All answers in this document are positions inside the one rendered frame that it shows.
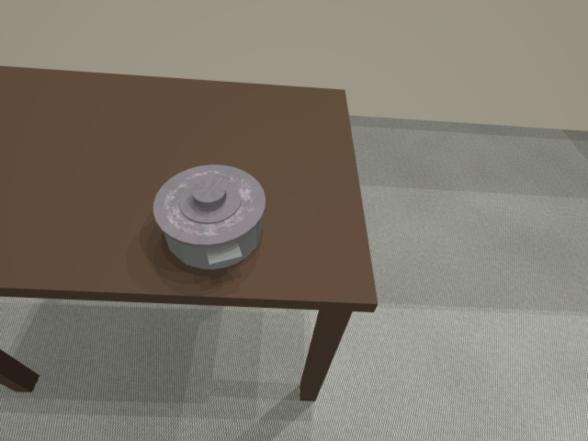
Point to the knob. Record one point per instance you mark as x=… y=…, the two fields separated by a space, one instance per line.
x=209 y=193

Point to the lid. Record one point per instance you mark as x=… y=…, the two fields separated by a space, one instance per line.
x=183 y=221

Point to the pot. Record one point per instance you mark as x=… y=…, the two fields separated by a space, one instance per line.
x=216 y=257

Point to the table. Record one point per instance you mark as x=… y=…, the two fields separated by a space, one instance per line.
x=83 y=155

